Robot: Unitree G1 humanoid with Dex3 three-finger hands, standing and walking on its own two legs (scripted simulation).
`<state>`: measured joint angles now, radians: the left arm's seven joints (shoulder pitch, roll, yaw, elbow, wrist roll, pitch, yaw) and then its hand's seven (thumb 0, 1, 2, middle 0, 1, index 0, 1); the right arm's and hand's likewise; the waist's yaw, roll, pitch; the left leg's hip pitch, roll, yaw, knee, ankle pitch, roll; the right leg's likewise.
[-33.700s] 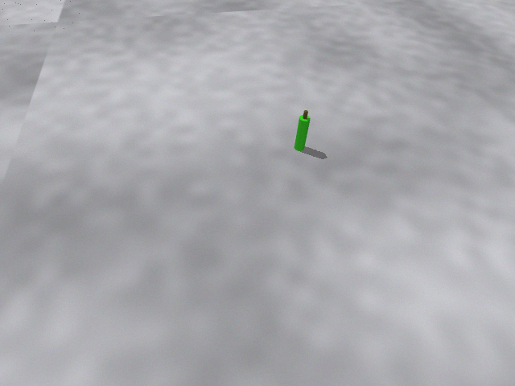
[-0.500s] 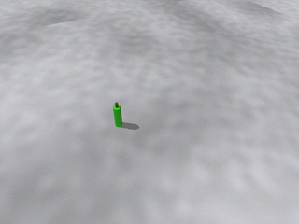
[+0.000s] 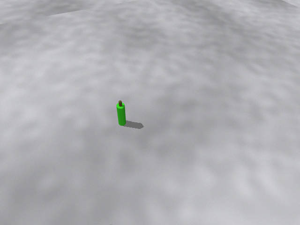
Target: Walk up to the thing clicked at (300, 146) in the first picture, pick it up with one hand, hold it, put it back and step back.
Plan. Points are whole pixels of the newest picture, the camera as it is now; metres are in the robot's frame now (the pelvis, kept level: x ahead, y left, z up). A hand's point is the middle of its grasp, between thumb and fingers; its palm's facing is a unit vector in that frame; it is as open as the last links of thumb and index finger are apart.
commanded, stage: step back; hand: left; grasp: from the side
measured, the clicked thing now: (121, 112) +0.94 +0.20 -0.63
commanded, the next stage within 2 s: stand in 0.14 s
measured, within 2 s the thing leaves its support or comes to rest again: neither
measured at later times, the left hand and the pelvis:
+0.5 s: hand out of the picture +0.09 +0.26 -0.14, palm faces -0.04 -0.94 -0.33, open 7.3 cm; pelvis +0.01 +0.01 +0.02, yaw -1 degrees
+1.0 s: hand out of the picture +0.08 +0.26 -0.14, palm faces -0.05 -0.94 -0.33, open 7.3 cm; pelvis +0.01 +0.01 +0.02, yaw -1 degrees
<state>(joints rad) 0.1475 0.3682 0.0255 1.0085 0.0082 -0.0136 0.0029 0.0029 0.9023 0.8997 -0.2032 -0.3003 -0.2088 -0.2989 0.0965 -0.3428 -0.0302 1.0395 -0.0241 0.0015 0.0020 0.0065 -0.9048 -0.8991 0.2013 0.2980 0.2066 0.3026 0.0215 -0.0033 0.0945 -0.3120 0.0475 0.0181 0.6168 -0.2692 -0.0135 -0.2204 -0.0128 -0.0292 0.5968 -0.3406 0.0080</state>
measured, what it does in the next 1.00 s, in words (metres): stands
